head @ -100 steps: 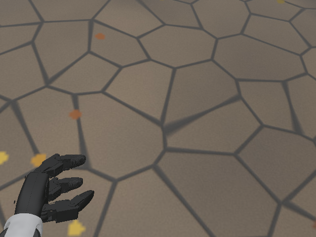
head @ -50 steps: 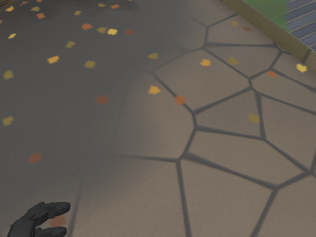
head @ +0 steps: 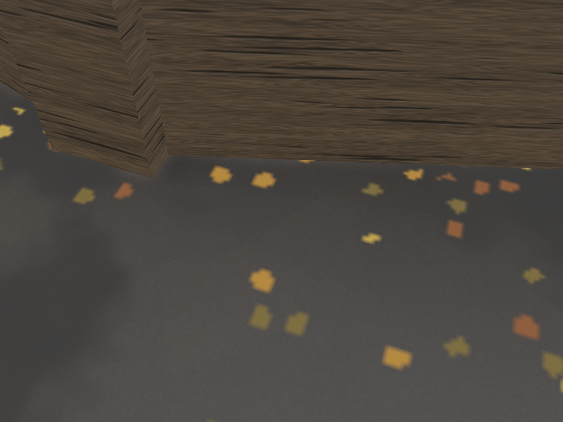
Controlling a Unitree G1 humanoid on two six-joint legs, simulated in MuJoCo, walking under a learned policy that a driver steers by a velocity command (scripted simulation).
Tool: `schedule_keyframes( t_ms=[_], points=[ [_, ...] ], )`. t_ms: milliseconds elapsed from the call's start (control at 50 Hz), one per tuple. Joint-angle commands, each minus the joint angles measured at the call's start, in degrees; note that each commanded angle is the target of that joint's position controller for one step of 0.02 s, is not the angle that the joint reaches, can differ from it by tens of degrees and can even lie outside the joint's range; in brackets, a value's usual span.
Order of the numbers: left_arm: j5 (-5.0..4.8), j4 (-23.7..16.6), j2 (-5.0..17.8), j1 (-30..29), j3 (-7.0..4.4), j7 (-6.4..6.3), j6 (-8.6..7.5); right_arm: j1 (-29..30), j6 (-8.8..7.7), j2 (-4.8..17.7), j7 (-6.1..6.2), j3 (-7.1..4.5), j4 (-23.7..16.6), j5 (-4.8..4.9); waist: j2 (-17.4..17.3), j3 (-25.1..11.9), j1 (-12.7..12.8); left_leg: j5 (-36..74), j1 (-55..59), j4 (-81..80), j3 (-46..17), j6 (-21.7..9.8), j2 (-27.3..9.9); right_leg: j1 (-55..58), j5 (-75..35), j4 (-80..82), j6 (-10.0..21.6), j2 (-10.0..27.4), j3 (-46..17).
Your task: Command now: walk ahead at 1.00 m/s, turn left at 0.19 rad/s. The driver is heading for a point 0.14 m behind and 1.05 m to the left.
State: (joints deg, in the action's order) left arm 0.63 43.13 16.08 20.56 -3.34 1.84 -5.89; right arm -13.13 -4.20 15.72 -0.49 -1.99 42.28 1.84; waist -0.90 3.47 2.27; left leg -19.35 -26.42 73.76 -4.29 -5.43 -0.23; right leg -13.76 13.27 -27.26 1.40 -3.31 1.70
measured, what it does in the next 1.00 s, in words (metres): walks ahead, turning left: left foot, then right foot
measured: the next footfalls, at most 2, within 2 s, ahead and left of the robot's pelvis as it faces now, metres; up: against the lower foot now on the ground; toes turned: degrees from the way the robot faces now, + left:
left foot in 0.28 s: +0.48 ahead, +0.10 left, +0.00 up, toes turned +3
right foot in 0.74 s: +0.64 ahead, -0.06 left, +0.00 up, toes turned +38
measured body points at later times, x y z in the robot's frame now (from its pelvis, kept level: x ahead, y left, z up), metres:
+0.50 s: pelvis +0.36 +0.03 +0.00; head +0.42 +0.06 +0.44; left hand +0.51 +0.33 -0.08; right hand +0.55 -0.22 -0.10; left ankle +0.44 +0.09 -0.73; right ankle +0.45 -0.14 -0.65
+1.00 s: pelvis +0.59 +0.06 +0.01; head +0.61 +0.06 +0.46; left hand +0.40 +0.30 -0.10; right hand +0.92 +0.00 -0.07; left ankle +0.56 +0.25 -0.61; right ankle +0.61 -0.08 -0.73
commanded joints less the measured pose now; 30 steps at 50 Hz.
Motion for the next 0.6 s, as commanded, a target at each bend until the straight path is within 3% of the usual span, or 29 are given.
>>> schedule_keyframes(
  t_ms=[20,60,100,140,180,220,240,260,280,300,320,340,360,380,420,440,480,520,540,560,600],
  points=[
    [-1.13,-1.8,1.8,0.1,0.36,0.59,-1.2,2.3,-0.71,1.3,-0.32,-0.04,-5.1,-0.11,3.8,-0.4,-2.4,0.9,-15.2,-6.4,-2.9,0.2,-6.3,9.6,2.4,16.6,11.1,15.2,-22.2],
    [-1.52,-0.7,4.6,1.5,-0.12,0.05,-1.33,6.8,-0.99,0.7,-0.67,0.7,-6.9,-1.14,2.6,3.0,-2.1,6.5,-20.0,-12.2,-1.4,1.6,-7.5,8.2,-1.9,19.5,11.8,15.9,-19.4],
    [-1.36,-0.2,5.8,0.7,-0.14,-0.68,-1.09,12.3,-1.99,0.7,-1.41,1.24,-8.7,-2.19,1.9,5.7,-1.4,16.4,-14.8,-25.0,2.3,2.8,-5.7,3.3,-22.0,20.0,9.6,12.4,-10.6],
    [-1.44,1.3,7.5,4.8,-0.27,-1.55,-0.99,17.1,-3.19,-0.5,-2.87,1.8,-9.6,-2.23,2.3,3.6,1.3,29.9,-2.6,-36.2,7.3,3.0,-1.5,0.7,-30.8,22.2,7.3,10.7,-3.6],
    [-1.23,2.9,9.1,6.9,-0.43,-2.01,-0.65,18.0,-3.12,1.7,-3.69,0.81,-10.0,-1.26,5.1,1.8,1.0,34.9,1.5,-41.7,6.4,2.3,1.2,6.3,-33.1,21.1,5.3,11.6,0.0],
    [-0.68,2.4,10.5,6.1,-0.73,-2.66,0.23,14.3,-2.53,5.2,-3.9,-0.87,-9.4,-1.45,7.5,-2.3,-1.7,31.4,5.7,-42.5,7.9,0.7,5.3,12.9,-46.5,13.1,2.4,12.0,2.5],
    [-0.35,1.7,11.1,4.6,-0.94,-3.23,1.11,7.4,-2.14,7.6,-3.88,-2.16,-7.7,-1.41,8.8,-6.1,-5.4,28.8,12.0,-41.7,8.9,-0.2,7.2,13.7,-52.9,4.0,0.8,11.6,3.8],
    [-0.26,0.5,11.9,1.5,-1.17,-3.82,2.03,-2.2,-1.49,9.2,-3.61,-3.37,-5.1,-1.37,9.3,-10.0,-10.9,29.0,21.8,-42.3,7.8,-1.6,6.9,10.2,-56.5,-8.9,-1.0,11.1,4.8],
    [-0.07,-1.3,11.0,-0.1,-1.02,-4.38,2.26,-10.2,-0.74,11.5,-2.73,-4.35,-3.3,-1.6,4.9,-12.7,-14.2,34.4,32.6,-44.9,0.6,-3.7,2.3,1.1,-44.1,-26.6,-3.5,8.3,4.5],
    [2.4,-3.0,1.7,9.2,1.22,-3.56,1.67,-7.9,-0.41,16.6,-2.1,-4.47,-4.5,-2.75,-16.4,-18.1,-4.0,63.7,49.0,-37.2,-20.5,-13.0,-12.7,-19.1,23.8,-52.9,-7.1,-2.0,2.3],
    [-0.4,-3.7,4.0,13.0,2.31,-2.55,0.72,-6.5,-0.74,15.2,-2.09,-4.29,-7.1,-3.97,-12.1,-33.6,-5.2,54.1,55.8,-44.6,-40.8,-21.7,-21.4,-25.9,24.6,-65.8,-6.7,-2.7,-9.4],
    [-1.12,-5.1,9.0,5.4,1.08,-2.59,0.39,-2.1,-0.13,13.5,-1.73,-4.67,-9.5,-3.06,-4.0,-30.5,-6.9,44.1,48.7,-47.8,-36.3,-18.5,-16.3,-25.3,17.9,-62.1,-4.8,0.7,-11.0],
    [-0.79,-6.9,9.9,-0.5,0.79,-3.07,0.53,1.2,0.34,11.2,-1.46,-3.99,-9.6,-1.46,1.6,-21.3,-5.5,39.4,38.3,-49.5,-30.0,-15.9,-12.5,-26.3,14.4,-56.3,-4.0,2.4,-10.3],
    [0.14,-7.2,9.6,-2.7,0.67,-3.68,0.97,2.8,0.6,10.2,-1.25,-3.6,-9.7,-0.96,5.2,-15.7,-3.3,38.1,28.4,-52.0,-27.7,-14.6,-10.2,-24.6,13.4,-52.9,-4.4,3.3,-9.9],
    [0.63,-8.2,9.5,-3.1,0.43,-3.99,2.43,4.5,0.99,10.0,-0.8,-3.7,-9.4,-1.9,2.0,-11.0,0.3,40.5,16.6,-54.9,-24.4,-13.9,-7.2,-19.5,12.6,-45.8,-5.1,4.1,-10.3],
    [0.72,-8.3,8.7,-3.4,0.5,-4.15,2.88,4.9,1.23,9.7,-0.58,-3.72,-9.1,-1.81,1.0,-10.1,1.0,42.4,13.0,-54.9,-22.8,-13.5,-6.2,-18.3,12.8,-42.1,-5.6,4.2,-10.0],
    [1.27,-9.2,6.8,-5.8,0.92,-4.44,3.27,4.1,1.8,11.0,0.33,-4.21,-8.4,-1.51,1.4,-10.6,1.1,47.7,8.3,-53.6,-21.0,-12.7,-4.3,-16.6,10.5,-35.2,-6.8,2.9,-9.0],
    [1.2,-10.2,6.1,-9.0,1.0,-4.48,3.88,3.5,3.17,12.5,1.54,-4.78,-8.0,-1.1,0.8,-12.7,0.7,45.7,6.9,-52.5,-20.9,-10.7,-2.3,-15.0,5.0,-29.3,-7.8,0.9,-8.8],
    [0.82,-10.3,6.5,-10.4,0.8,-4.64,4.22,3.5,3.93,13.0,2.17,-4.9,-8.0,-0.78,0.3,-12.9,0.6,41.6,6.8,-52.0,-21.4,-8.7,-1.3,-14.6,2.8,-26.5,-8.1,0.2,-9.3],
    [0.46,-10.5,6.3,-11.6,0.78,-4.54,4.48,3.6,4.54,12.8,2.68,-4.84,-8.1,-0.19,-0.5,-14.0,0.3,28.9,6.9,-52.8,-22.0,-7.1,-0.2,-13.7,-0.3,-23.7,-8.0,0.1,-9.8],
    [-0.33,-11.3,5.9,-15.8,1.16,-3.96,4.48,4.2,5.02,12.2,3.04,-4.33,-9.1,-0.27,-4.2,-11.2,-2.1,-3.2,5.3,-56.9,-25.7,-6.2,1.0,-13.3,-3.8,-17.3,-7.6,0.4,-10.7]
  ],
)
